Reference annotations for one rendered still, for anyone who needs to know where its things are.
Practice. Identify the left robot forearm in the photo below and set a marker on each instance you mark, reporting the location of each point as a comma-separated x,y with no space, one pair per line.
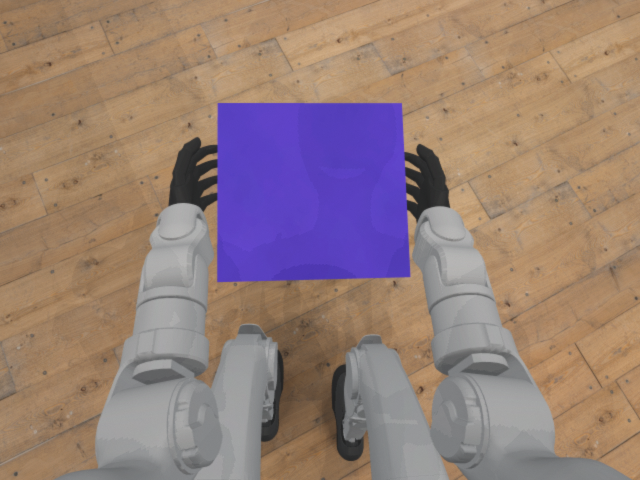
168,340

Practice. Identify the robot right foot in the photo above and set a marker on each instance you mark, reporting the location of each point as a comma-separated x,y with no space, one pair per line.
352,449

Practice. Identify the robot left foot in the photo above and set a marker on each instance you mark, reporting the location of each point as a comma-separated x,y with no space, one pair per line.
270,427

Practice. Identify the robot right hand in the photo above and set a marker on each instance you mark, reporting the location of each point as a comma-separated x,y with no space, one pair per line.
431,181

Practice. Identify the robot right upper arm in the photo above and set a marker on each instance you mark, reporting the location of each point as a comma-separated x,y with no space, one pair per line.
500,428

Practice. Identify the robot left upper arm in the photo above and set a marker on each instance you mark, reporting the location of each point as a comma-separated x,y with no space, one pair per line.
163,431

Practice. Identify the carton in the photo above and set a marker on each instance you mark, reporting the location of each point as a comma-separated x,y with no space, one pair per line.
311,191

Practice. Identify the right robot forearm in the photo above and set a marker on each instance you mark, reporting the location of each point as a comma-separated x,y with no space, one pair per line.
468,334

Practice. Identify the robot left hand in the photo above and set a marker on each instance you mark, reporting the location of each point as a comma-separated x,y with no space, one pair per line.
185,187

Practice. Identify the robot foot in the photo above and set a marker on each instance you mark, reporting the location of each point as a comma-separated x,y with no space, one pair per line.
270,427
352,449

